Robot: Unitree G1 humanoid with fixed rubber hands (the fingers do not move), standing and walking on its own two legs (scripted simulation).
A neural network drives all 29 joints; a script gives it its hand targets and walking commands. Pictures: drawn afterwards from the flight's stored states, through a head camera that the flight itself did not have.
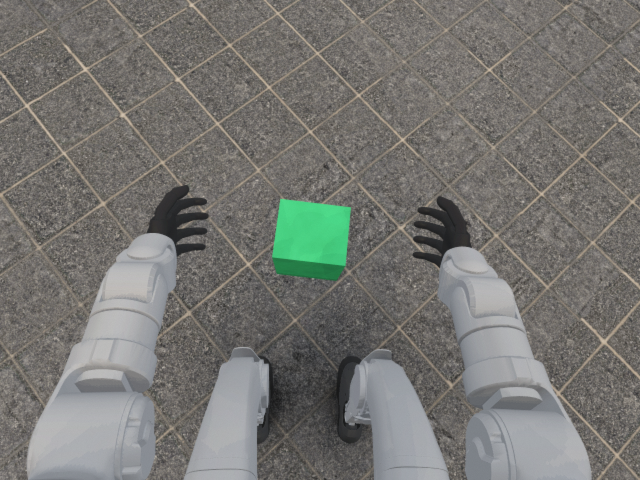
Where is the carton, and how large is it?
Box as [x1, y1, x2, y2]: [272, 199, 350, 280]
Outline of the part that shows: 280,199 272,254 276,272 281,274 336,280 345,265 350,207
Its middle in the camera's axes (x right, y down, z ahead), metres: -0.02 +0.00 +0.99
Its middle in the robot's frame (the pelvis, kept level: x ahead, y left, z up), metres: +0.52 +0.00 -0.56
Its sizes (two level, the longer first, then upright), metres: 0.165 0.140 0.209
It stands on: the floor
